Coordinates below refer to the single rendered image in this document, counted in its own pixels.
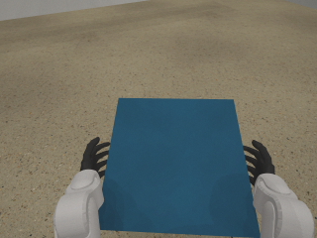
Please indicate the left robot forearm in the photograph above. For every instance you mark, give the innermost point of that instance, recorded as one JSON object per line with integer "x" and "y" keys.
{"x": 76, "y": 213}

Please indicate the left robot hand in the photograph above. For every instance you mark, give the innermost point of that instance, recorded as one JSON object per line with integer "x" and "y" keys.
{"x": 90, "y": 158}

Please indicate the right robot forearm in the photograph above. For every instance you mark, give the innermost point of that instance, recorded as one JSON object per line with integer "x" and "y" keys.
{"x": 283, "y": 215}

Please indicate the carton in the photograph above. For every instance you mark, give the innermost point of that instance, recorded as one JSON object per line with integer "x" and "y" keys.
{"x": 178, "y": 166}

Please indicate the right robot hand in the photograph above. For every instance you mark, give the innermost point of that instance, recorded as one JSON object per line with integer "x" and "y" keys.
{"x": 262, "y": 162}

